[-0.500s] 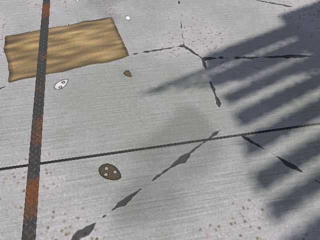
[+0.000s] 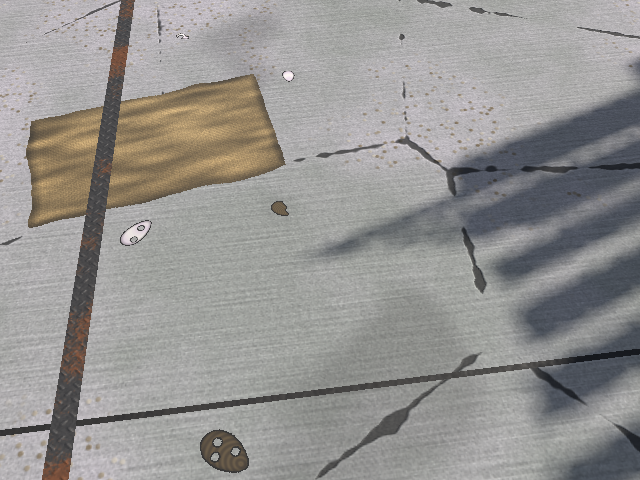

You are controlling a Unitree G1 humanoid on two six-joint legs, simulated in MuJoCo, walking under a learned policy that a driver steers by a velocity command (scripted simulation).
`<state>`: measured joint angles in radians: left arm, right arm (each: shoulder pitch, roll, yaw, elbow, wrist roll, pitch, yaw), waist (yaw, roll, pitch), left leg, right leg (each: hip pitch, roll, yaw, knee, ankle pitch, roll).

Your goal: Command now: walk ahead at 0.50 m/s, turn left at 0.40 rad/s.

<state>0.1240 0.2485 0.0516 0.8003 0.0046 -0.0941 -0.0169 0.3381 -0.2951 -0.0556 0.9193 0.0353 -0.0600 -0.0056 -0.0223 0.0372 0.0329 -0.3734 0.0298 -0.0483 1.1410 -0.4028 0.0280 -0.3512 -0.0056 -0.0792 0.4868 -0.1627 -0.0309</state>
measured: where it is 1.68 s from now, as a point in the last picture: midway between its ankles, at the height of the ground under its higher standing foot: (258, 436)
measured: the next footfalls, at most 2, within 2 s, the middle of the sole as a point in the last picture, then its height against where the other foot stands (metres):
left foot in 0.40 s outside the picture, level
right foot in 0.88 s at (296, 382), level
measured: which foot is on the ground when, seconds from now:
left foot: up 0.00-0.38, down 0.40-0.90, up 0.92-1.00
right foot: down 0.00-0.42, up 0.44-0.86, down 0.88-1.00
